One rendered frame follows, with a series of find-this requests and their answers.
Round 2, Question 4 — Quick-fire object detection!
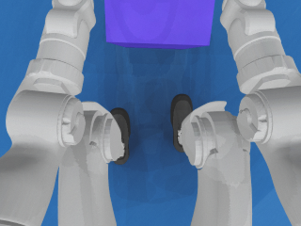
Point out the right robot forearm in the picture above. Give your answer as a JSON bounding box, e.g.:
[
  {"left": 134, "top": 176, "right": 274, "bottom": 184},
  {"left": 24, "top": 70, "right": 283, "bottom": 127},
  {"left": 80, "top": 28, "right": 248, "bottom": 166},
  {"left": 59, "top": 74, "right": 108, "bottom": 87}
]
[{"left": 220, "top": 0, "right": 301, "bottom": 95}]

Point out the robot foot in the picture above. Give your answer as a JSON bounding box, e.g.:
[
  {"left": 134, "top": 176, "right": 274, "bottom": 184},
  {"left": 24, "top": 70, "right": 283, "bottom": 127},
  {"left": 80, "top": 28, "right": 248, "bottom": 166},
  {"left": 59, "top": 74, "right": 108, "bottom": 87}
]
[
  {"left": 170, "top": 93, "right": 193, "bottom": 153},
  {"left": 110, "top": 107, "right": 131, "bottom": 165}
]

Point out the robot right upper arm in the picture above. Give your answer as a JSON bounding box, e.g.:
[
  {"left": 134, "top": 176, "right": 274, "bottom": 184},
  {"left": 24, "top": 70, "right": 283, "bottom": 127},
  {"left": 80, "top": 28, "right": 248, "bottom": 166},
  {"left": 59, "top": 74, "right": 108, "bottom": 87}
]
[{"left": 236, "top": 86, "right": 301, "bottom": 226}]

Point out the robot right foot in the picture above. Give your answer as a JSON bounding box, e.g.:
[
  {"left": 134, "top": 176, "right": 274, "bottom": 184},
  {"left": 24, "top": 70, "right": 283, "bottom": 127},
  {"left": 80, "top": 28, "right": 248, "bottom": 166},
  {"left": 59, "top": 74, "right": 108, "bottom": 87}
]
[{"left": 170, "top": 93, "right": 193, "bottom": 153}]

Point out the robot left foot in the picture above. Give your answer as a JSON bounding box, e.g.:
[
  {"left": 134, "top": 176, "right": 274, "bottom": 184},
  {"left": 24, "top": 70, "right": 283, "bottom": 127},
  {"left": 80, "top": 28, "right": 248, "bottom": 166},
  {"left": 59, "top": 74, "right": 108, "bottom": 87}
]
[{"left": 110, "top": 107, "right": 131, "bottom": 165}]

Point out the left robot forearm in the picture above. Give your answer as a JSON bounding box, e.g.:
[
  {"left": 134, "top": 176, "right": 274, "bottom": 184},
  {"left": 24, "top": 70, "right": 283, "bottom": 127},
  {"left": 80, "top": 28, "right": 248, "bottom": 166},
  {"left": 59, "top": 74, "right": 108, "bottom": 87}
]
[{"left": 6, "top": 0, "right": 96, "bottom": 135}]

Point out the carton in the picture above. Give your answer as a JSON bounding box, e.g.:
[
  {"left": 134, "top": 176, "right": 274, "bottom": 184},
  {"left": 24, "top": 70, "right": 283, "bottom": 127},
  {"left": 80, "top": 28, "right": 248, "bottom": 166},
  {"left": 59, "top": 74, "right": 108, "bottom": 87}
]
[{"left": 104, "top": 0, "right": 215, "bottom": 50}]

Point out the robot left upper arm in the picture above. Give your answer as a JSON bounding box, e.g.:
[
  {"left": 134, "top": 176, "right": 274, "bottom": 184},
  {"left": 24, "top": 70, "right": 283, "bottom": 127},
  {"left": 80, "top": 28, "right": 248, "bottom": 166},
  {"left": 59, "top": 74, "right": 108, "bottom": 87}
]
[{"left": 0, "top": 89, "right": 86, "bottom": 226}]

